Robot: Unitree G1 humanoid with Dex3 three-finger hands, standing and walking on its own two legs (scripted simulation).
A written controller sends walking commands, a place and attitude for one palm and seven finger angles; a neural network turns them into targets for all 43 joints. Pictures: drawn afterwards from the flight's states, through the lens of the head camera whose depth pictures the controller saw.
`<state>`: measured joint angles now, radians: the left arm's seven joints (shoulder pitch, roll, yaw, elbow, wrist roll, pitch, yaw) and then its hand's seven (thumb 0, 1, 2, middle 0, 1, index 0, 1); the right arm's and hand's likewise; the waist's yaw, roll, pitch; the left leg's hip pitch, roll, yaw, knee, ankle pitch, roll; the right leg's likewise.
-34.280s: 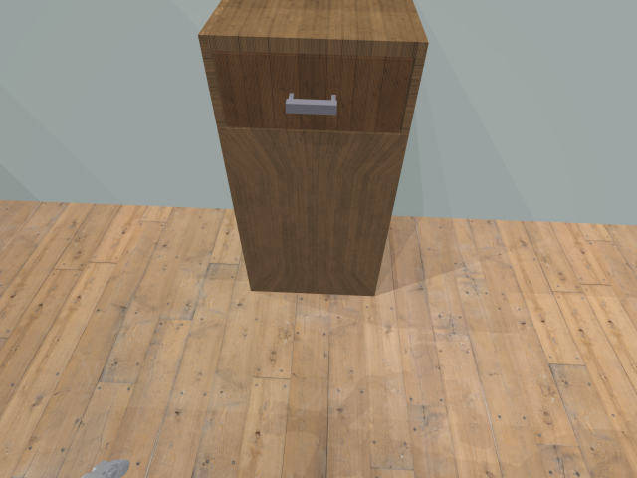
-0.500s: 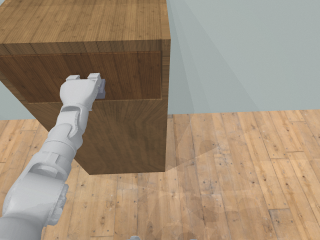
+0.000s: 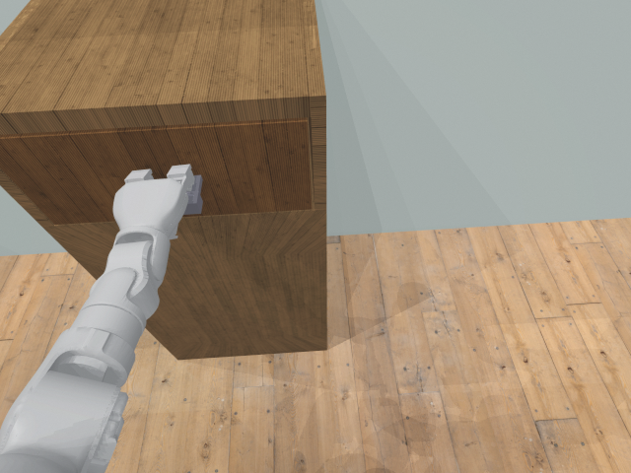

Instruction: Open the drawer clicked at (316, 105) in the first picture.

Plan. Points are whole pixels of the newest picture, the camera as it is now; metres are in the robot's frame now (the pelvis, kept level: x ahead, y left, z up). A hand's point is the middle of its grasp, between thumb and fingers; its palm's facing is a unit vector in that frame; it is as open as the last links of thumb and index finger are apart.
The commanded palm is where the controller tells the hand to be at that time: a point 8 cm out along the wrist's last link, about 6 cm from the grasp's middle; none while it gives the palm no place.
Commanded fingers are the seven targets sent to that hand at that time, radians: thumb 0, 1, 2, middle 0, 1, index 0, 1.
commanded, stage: pull the drawer open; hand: left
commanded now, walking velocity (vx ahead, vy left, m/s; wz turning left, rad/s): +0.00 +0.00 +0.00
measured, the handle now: (162, 194) +0.48 +0.23 +0.06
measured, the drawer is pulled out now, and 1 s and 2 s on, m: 0.00 0.00 0.00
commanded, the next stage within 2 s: none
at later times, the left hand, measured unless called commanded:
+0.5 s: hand (166, 228) +0.44 +0.22 +0.04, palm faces -0.05 -0.03 -1.00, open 5.9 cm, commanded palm +0.43 +0.21 +0.09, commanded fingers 0.00 0.90 0.90 -0.40 -1.35 -0.40 -1.35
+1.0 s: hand (166, 227) +0.44 +0.22 +0.04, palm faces -0.04 -0.02 -1.00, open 5.9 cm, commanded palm +0.44 +0.21 +0.09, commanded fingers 0.00 0.90 0.90 -0.40 -1.35 -0.40 -1.35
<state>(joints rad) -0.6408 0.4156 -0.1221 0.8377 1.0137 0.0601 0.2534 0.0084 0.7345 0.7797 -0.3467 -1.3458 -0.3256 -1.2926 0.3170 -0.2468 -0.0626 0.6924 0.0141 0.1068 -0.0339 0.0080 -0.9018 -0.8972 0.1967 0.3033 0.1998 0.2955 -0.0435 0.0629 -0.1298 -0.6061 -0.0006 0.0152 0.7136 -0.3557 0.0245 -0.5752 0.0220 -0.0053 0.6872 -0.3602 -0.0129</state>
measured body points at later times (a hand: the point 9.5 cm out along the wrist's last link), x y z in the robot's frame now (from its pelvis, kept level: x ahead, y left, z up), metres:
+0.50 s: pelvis +0.01 +0.00 +0.00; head +0.08 -0.01 +0.44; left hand +0.43 +0.22 +0.09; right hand +0.13 -0.25 -0.14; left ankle -0.01 +0.10 -0.72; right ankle -0.02 -0.12 -0.71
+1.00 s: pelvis -0.03 +0.00 -0.01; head +0.05 -0.01 +0.44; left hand +0.43 +0.22 +0.09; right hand -0.02 -0.27 -0.14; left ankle -0.01 +0.10 -0.72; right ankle -0.02 -0.12 -0.72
